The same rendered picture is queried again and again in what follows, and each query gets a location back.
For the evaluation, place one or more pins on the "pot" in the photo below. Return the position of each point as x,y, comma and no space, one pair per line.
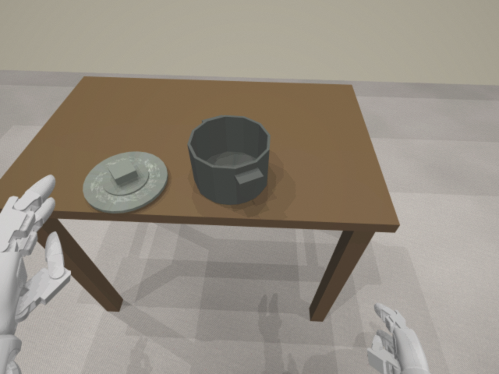
229,157

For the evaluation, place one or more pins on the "right robot hand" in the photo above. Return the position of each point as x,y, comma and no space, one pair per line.
402,350

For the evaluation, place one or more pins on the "left robot hand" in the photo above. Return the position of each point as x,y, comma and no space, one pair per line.
20,220

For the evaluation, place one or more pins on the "knob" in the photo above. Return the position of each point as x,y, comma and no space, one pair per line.
122,171

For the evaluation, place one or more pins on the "lid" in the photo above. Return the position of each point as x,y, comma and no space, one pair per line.
102,192

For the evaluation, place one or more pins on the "table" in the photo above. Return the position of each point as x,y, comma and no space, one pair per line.
323,172

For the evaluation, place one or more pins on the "left robot forearm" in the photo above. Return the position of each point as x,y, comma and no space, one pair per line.
10,346

